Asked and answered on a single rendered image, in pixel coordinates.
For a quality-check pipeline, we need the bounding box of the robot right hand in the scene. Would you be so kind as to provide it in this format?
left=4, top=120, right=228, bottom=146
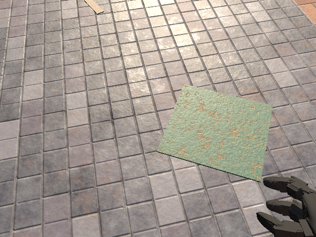
left=256, top=176, right=316, bottom=237

